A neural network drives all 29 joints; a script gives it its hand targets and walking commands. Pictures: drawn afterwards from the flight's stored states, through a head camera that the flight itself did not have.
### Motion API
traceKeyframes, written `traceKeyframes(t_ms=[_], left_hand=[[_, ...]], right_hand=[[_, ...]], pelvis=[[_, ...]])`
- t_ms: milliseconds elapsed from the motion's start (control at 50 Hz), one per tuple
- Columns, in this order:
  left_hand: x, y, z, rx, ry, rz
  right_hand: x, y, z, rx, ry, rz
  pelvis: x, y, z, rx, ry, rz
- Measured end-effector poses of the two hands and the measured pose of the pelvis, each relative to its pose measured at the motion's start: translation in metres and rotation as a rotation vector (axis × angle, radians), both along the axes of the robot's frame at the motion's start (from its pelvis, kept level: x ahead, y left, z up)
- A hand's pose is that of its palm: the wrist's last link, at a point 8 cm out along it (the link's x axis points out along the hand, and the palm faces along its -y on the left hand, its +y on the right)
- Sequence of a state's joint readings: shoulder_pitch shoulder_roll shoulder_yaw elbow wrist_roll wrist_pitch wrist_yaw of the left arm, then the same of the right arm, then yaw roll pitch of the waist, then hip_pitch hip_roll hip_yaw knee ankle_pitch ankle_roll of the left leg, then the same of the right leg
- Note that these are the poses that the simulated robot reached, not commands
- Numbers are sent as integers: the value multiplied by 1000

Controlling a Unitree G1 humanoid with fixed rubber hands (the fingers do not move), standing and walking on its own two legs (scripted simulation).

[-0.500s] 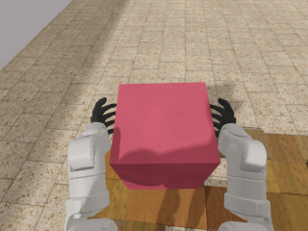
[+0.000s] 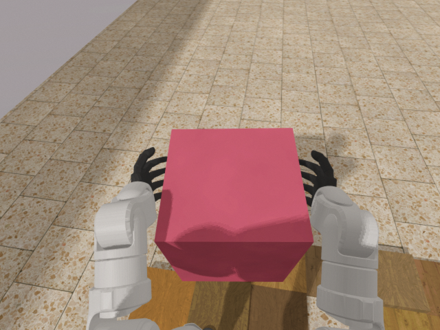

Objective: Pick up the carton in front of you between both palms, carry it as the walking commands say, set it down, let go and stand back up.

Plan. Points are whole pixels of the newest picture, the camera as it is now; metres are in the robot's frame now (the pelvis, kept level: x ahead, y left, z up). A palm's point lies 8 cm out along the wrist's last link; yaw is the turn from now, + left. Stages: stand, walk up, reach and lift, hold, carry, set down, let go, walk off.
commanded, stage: carry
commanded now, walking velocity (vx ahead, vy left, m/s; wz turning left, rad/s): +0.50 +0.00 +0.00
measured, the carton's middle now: (232, 212) +0.33 +0.00 +0.04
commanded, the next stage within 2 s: none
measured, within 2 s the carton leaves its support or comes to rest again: neither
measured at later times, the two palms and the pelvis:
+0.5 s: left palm (187, 98) +0.54 +0.10 +0.15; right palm (328, 101) +0.54 -0.20 +0.14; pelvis +0.30 -0.05 +0.02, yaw +1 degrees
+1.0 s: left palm (208, 35) +0.94 +0.08 +0.12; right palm (303, 34) +0.93 -0.22 +0.13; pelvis +0.59 -0.06 +0.01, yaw -2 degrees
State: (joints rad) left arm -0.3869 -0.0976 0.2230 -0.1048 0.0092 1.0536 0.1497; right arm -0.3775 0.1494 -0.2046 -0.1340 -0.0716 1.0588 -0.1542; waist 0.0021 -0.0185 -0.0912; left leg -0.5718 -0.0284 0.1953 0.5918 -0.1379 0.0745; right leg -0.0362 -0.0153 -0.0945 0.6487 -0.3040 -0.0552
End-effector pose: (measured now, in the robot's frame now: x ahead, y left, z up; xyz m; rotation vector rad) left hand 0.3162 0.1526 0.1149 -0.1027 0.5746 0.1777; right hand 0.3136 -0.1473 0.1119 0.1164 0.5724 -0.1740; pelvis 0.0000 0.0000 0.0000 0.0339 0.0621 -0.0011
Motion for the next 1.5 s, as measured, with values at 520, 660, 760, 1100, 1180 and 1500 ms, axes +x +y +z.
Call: traceKeyframes(t_ms=[520,660,760,1100,1180,1500], left_hand=[[232,-59,35,48,-48,-8],[309,-71,40,26,9,41],[389,-79,45,31,26,21],[703,-69,-21,-35,78,-45],[751,-72,-25,-55,95,-50],[955,-82,-14,32,-43,3]], right_hand=[[236,-59,28,-14,-48,39],[327,-70,35,14,9,67],[401,-78,40,9,26,45],[688,-70,-7,-25,76,-61],[727,-71,-18,6,93,-94],[963,-83,-14,-14,-40,37]], pelvis=[[314,-57,16,-27,-23,15],[376,-79,29,-18,-15,17],[427,-84,35,-16,-8,3],[652,-53,3,-37,-5,-29],[702,-47,15,-49,21,-26],[948,-78,-26,-41,0,8]])
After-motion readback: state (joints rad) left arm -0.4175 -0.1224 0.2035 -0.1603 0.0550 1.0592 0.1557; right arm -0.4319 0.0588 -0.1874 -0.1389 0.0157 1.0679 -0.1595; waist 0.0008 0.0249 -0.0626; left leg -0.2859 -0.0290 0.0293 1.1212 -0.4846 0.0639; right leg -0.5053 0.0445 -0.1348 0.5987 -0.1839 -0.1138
